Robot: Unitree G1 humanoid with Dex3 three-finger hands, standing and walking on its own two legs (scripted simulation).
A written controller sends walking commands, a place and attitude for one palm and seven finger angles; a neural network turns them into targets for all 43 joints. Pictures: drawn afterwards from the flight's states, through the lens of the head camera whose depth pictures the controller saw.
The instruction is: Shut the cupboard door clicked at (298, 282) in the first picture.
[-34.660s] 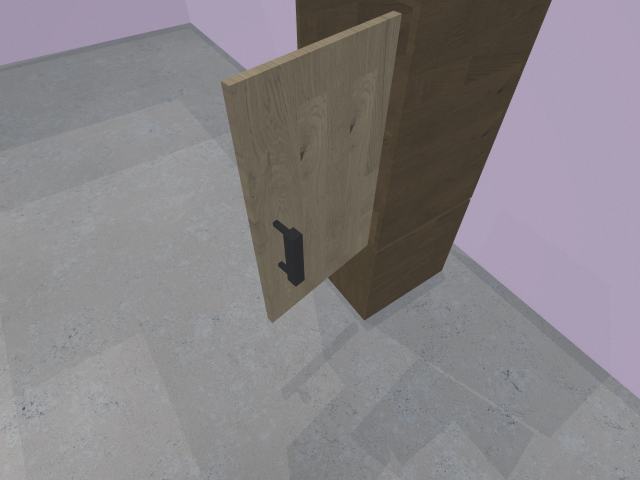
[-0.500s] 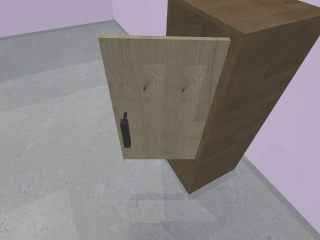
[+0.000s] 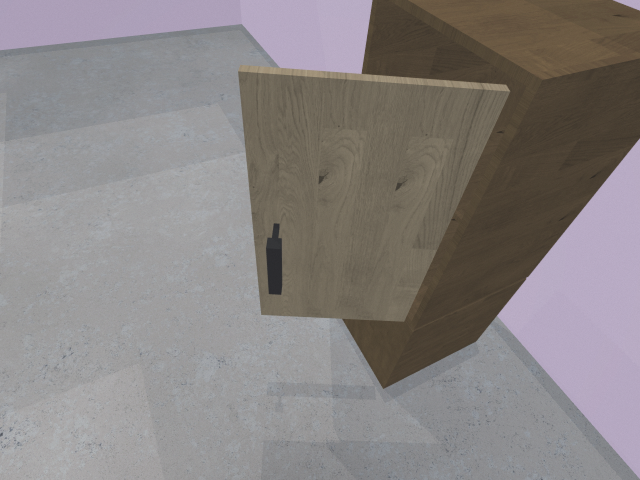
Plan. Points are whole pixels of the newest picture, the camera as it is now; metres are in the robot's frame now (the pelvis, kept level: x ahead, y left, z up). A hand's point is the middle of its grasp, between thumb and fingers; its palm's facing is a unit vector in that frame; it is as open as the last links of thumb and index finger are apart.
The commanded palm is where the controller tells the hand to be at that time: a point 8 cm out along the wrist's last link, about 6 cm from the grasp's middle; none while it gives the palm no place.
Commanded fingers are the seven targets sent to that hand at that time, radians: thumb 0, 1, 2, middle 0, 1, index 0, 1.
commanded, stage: come to a stop and stand still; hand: left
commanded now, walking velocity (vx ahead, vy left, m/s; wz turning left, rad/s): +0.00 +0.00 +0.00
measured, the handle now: (275, 259) +0.50 +0.11 -0.09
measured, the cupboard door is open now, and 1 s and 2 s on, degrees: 63 63 63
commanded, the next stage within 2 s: look again from close up in 0.54 s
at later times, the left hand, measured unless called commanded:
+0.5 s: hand out of the picture +0.04 +0.19 -0.18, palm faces -0.01 -0.98 -0.18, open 7.3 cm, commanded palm none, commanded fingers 0.00 0.90 0.90 -0.20 -0.30 -0.20 -0.30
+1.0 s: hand out of the picture +0.02 +0.18 -0.18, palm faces -0.02 -0.99 -0.16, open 7.3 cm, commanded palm none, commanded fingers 0.00 0.90 0.90 -0.20 -0.30 -0.20 -0.30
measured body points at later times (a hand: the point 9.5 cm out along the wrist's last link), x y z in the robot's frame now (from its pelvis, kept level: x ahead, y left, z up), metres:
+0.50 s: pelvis +0.02 +0.01 +0.00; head +0.03 +0.04 +0.45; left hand +0.04 +0.24 -0.17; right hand +0.06 -0.22 -0.14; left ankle +0.02 +0.06 -0.74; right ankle +0.01 -0.15 -0.74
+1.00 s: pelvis +0.03 +0.02 +0.00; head +0.04 +0.04 +0.45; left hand +0.02 +0.23 -0.17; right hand +0.02 -0.21 -0.15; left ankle +0.02 +0.06 -0.74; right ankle +0.01 -0.15 -0.74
